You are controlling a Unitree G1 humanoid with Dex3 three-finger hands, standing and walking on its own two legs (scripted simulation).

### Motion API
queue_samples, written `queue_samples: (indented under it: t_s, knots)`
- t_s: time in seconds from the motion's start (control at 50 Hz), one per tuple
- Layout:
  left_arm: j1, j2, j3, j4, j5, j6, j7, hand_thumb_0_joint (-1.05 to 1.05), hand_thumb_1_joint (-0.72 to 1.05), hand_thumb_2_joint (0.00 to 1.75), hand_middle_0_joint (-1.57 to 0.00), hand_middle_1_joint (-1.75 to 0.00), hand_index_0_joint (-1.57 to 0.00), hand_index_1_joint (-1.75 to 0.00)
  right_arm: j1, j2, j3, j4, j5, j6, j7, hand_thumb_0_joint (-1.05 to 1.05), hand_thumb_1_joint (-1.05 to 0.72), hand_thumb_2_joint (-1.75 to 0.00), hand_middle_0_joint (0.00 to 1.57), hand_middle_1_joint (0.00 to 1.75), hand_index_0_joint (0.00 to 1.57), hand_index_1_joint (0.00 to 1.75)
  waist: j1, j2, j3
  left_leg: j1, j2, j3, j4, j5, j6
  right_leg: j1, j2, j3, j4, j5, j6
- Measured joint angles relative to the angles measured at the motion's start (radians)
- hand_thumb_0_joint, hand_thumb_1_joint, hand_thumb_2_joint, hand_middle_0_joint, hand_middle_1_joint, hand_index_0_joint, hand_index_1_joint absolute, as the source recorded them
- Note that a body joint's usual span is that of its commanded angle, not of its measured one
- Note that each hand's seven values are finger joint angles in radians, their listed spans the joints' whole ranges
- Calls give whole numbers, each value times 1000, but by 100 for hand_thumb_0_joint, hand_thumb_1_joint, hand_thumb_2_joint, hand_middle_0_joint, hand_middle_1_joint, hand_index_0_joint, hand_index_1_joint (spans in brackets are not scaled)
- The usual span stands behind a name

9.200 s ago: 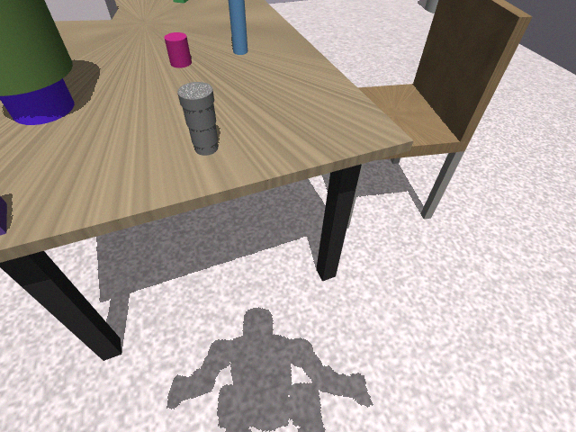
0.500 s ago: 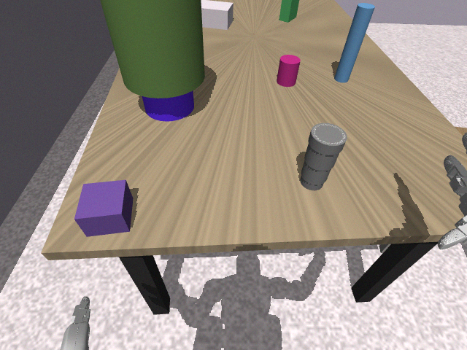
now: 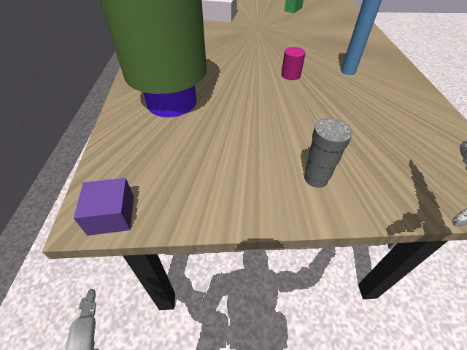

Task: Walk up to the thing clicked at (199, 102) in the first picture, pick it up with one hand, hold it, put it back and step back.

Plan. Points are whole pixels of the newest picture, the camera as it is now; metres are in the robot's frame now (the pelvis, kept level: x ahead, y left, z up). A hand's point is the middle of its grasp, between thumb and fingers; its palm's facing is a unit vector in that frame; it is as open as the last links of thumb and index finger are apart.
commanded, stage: go down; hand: right
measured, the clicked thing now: (324, 156) +0.48 -0.19 +0.04
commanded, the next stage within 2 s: approach in 1.70 s
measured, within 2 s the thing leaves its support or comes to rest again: neither
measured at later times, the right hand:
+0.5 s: hand out of the picture +0.37 -0.37 +0.15, palm faces +0.18 +0.98 +0.01, open 17.7 cm
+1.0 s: hand out of the picture +0.39 -0.39 +0.15, palm faces +0.20 +0.98 +0.01, open 17.7 cm
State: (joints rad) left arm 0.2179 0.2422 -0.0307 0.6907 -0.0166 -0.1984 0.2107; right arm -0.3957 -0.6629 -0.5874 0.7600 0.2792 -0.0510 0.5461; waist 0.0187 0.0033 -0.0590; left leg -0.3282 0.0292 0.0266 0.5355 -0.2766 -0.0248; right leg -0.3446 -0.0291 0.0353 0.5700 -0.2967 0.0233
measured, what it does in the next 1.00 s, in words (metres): stands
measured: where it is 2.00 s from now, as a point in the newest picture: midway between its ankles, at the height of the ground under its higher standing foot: outside the picture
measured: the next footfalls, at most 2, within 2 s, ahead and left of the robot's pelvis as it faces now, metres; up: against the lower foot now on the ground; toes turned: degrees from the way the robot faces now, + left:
none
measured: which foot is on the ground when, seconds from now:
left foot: down 0.00-1.00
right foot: down 0.00-1.00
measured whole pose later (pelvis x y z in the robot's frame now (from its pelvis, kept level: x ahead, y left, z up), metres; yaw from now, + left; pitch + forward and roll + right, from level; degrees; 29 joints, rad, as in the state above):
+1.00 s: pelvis +0.00 -0.01 -0.01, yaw +1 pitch +10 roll +2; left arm 0.24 0.26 -0.06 0.59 -0.01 -0.20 0.19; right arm -0.64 -0.87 -0.64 1.06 0.21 -0.10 0.57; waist 0.08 0.01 -0.09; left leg -0.50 0.01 0.02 0.64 -0.31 -0.03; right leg -0.54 -0.04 0.04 0.72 -0.36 0.02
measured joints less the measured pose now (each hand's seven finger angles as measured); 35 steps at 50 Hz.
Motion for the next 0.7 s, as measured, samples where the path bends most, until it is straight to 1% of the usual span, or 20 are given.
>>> queue_samples:
  t_s: [0.18,0.32,0.4,0.5,0.7]
  knots:
    - [10,10,-10,-14,0,0,-2,-1,-52,4,-6,-6,-6,-4,-73,-58,-19,103,-10,-21,18,-1,57,-5,4,6,5,6,19,2,-4,-49,-6,-3,21,-4,1,-50,-6,-2,29,-9,1]
    - [13,13,-19,-35,0,3,-2,-1,-52,4,-6,-6,-6,-4,-111,-90,-29,163,-24,-32,20,-1,57,-5,4,6,5,5,31,7,-16,-75,-7,-4,38,-11,0,-79,-7,-2,51,-20,0]
    - [11,14,-17,-43,0,4,-4,-1,-53,5,-6,-6,-5,-4,-123,-101,-29,171,-36,-34,21,-1,58,-5,4,6,5,5,33,9,-21,-88,-9,-4,48,-15,-1,-94,-8,-2,66,-27,-1]
    - [12,10,-23,-53,-2,2,-8,-1,-53,5,-6,-6,-5,-4,-139,-119,-27,189,-34,-38,28,-1,59,-5,4,6,5,6,37,11,-25,-100,-9,-3,54,-18,-2,-110,-8,0,80,-34,-2]
    - [19,11,-22,-66,1,0,-16,-1,-53,5,-6,-5,-5,-5,-177,-150,-34,227,-45,-38,28,-1,60,-5,4,6,4,6,46,8,-26,-129,-12,-4,72,-24,-5,-144,-11,0,111,-47,-4]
